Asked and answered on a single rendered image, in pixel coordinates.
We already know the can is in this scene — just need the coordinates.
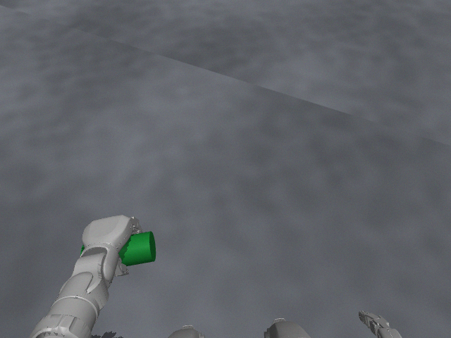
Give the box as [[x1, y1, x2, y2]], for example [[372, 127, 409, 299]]
[[80, 232, 156, 266]]

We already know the right robot hand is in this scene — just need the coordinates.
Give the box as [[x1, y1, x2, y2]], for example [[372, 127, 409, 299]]
[[359, 311, 402, 338]]

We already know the left robot arm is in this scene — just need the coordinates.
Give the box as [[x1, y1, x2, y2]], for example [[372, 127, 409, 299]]
[[28, 243, 119, 338]]

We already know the left robot hand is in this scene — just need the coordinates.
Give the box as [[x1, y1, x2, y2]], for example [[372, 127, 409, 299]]
[[82, 215, 143, 277]]

